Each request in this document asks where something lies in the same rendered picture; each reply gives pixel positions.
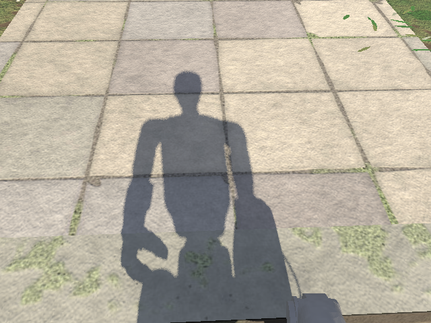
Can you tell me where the right robot thigh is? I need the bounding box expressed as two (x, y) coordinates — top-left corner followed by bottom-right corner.
(286, 293), (346, 323)

